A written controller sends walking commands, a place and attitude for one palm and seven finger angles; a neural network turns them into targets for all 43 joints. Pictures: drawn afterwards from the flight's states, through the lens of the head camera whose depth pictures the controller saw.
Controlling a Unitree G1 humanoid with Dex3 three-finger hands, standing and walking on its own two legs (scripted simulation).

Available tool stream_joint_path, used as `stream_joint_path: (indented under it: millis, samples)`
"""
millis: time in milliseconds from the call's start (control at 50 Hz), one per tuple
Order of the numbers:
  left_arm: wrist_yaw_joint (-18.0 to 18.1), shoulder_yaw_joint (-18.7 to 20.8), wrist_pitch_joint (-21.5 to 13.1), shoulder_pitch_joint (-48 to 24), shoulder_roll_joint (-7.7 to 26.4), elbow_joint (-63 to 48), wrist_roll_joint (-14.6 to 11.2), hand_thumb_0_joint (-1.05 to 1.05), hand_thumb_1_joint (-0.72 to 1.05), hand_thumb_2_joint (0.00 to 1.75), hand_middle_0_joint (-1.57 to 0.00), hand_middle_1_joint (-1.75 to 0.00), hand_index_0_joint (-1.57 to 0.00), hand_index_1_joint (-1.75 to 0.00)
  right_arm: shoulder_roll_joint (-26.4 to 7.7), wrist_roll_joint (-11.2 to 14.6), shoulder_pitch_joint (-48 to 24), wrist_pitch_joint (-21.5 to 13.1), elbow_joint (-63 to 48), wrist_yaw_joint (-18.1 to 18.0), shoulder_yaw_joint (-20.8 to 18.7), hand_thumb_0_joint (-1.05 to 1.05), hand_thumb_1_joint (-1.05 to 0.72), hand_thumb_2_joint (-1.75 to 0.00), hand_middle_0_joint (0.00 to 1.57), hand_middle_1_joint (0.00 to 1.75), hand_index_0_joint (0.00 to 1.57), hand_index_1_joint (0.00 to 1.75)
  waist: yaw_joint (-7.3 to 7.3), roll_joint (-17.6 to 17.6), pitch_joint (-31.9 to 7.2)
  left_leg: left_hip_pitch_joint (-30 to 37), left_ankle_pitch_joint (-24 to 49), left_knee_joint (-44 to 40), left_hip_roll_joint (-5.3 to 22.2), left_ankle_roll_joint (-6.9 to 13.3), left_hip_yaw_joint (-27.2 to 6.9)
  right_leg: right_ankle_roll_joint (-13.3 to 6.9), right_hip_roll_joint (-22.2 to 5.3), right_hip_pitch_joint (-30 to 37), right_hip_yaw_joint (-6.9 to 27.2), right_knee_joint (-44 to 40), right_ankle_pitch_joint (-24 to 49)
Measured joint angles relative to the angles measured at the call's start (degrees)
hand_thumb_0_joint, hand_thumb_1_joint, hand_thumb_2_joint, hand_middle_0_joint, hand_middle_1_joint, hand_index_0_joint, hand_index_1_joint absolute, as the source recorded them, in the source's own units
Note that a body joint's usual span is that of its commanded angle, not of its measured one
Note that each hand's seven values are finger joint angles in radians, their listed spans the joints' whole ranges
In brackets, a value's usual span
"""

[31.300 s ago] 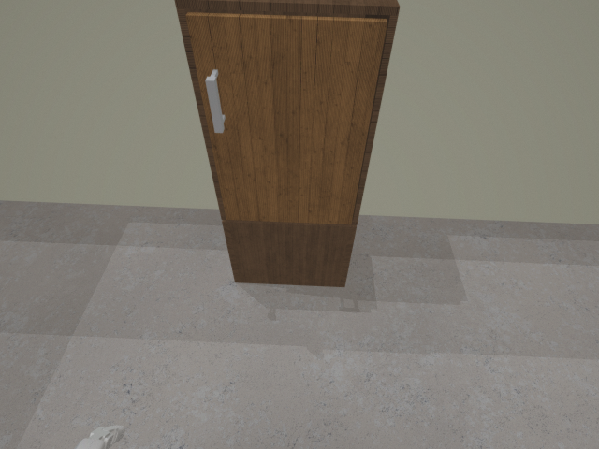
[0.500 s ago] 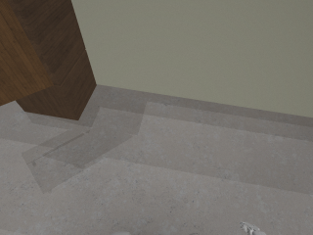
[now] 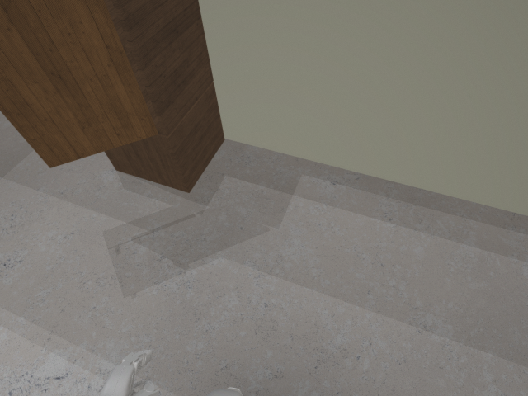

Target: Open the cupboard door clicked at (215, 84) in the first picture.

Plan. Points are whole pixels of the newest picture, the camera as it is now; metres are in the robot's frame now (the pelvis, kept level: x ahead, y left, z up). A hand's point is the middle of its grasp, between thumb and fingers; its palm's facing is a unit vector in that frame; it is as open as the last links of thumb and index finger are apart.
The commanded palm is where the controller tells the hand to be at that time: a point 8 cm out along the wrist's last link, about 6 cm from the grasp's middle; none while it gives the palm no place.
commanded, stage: turn to face it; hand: left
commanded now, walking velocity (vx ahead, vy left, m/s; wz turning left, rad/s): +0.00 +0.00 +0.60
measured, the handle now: out of the picture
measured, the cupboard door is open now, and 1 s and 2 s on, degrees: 46 46 46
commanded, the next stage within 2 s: take the last steps up to it in 0.46 s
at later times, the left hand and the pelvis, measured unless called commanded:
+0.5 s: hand out of the picture -0.05 +0.23 -0.18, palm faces +0.34 -0.91 -0.24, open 7.4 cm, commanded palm none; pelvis +0.00 +0.02 +0.00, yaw +17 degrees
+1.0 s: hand out of the picture -0.02 +0.19 -0.14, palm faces +0.45 -0.87 -0.21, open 7.3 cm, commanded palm none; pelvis +0.05 +0.03 +0.02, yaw +24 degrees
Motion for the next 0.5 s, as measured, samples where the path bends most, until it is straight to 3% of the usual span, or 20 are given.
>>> stream_joint_path:
  millis: [40, 100, 140, 220, 340, 400, 440, 500]
  samples:
    - [0.29, -0.66, -0.23, 0.57, -0.91, 0.08, 0.18, 0.0, 0.9, 0.9, -0.2, -0.3, -0.2, -0.3, -0.76, -0.04, -0.03, 0.65, 0.54, 0.15, -0.64, 0.01, -0.9, -0.9, 0.2, 0.3, 0.2, 0.3, -0.48, 0.4, 0.48, -3.65, -7.01, 12.43, -0.4, -0.64, 2.18, -1.97, -1.04, 1.23, -1.84, 0.31, -0.94]
    - [0.51, -0.97, -0.04, 2.14, -1.73, 0.52, 0.02, 0.0, 0.9, 0.9, -0.2, -0.3, -0.2, -0.3, -1.54, -0.29, -0.33, 1.51, 1.18, 0.76, -1.16, 0.01, -0.9, -0.9, 0.2, 0.3, 0.2, 0.3, -0.67, -0.2, 0.55, -7.44, -5.62, 26.82, 1.14, -1.9, 5.74, -2.51, -2.66, 3.86, -4.08, -2.23, -0.53]
    - [0.51, -1.01, -0.04, 3.14, -1.9, 1.03, 0.03, 0.0, 0.9, 0.9, -0.2, -0.3, -0.2, -0.3, -1.71, -0.29, -0.67, 1.74, 1.21, 1.11, -1.27, 0.01, -0.91, -0.9, 0.2, 0.3, 0.2, 0.3, -0.83, -0.94, 0.48, -8.24, -3.6, 30.0, 2.61, -2.58, 6.92, -2.45, -3.55, 5.03, -5.57, -3.78, 0.03]
    - [0.54, -0.84, -0.36, 4.85, -1.87, 1.94, 0.18, 0.0, 0.9, 0.9, -0.2, -0.3, -0.2, -0.3, -1.64, -0.2, -1.67, 1.89, 1.24, 1.26, -1.09, 0.01, -0.91, -0.9, 0.19, 0.3, 0.2, 0.3, -0.24, -2.61, 0.59, -6.23, -3.78, 24.73, 4.85, -3.4, 8.24, -2.24, -5.3, 6.32, -8.54, -5.03, 0.14]
    - [0.22, -0.02, -0.71, 7.55, 0.03, 3.36, 0.82, 0.0, 0.91, 0.9, -0.2, -0.3, -0.2, -0.3, -1.22, 0.1, -5.28, 1.31, 0.81, 1.11, -0.21, 0.01, -0.91, -0.9, 0.19, 0.3, 0.2, 0.3, 2.5, -4.53, 1.28, 0.33, -6.34, 8.93, 5.2, -2.48, 10.82, -1.02, -7.64, 5.83, -11.9, -2.13, -1.85]
    - [0.02, 0.55, -0.33, 9.49, 1.42, 4.7, 0.53, 0.0, 0.91, 0.9, -0.2, -0.3, -0.2, -0.3, -0.91, 0.11, -6.89, -0.07, -0.37, 1.07, 0.49, 0.01, -0.91, -0.9, 0.19, 0.3, 0.2, 0.3, 3.2, -5.14, 0.87, 5.57, 0.76, -2.7, 4.49, -1.28, 12.38, 0.32, -8.69, 4.39, -13.09, 1.94, -4.1]
    - [0.01, 0.91, 0.78, 9.92, 2.62, 5.89, 0.06, 0.0, 0.91, 0.9, -0.2, -0.3, -0.2, -0.3, -0.3, -0.15, -7.75, -1.28, -1.05, 0.84, 0.7, 0.01, -0.91, -0.9, 0.19, 0.3, 0.2, 0.3, 3.39, -6.0, 0.66, 5.51, 3.24, -3.18, 3.8, 1.59, 12.22, 1.33, -9.1, 1.03, -10.27, 9.27, -8.82]
    - [0.39, 1.3, 2.77, 9.29, 3.63, 7.39, 0.07, 0.0, 0.91, 0.9, -0.2, -0.3, -0.2, -0.3, 0.98, -0.52, -7.98, -1.91, -1.57, 0.07, 1.76, 0.01, -0.91, -0.9, 0.19, 0.3, 0.2, 0.3, 4.01, -6.6, 0.41, 5.77, 0.37, -2.81, 3.42, 3.24, 11.71, 1.56, -6.88, -4.29, -3.76, 21.22, -13.67]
